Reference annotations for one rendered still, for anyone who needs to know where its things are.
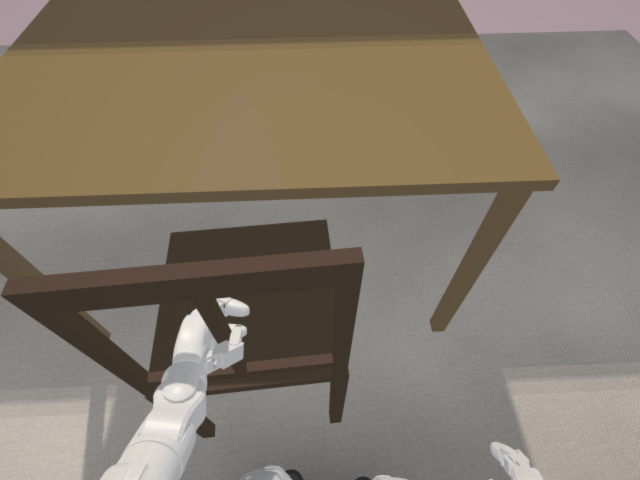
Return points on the table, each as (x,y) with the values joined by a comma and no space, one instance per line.
(131,102)

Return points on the left robot forearm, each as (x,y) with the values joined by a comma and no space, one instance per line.
(161,447)

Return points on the left robot hand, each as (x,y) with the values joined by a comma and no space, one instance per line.
(195,339)

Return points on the robot left shin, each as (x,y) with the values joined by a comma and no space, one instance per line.
(278,468)

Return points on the chair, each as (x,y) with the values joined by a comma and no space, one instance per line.
(302,295)

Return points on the right robot hand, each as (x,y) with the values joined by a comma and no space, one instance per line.
(515,463)

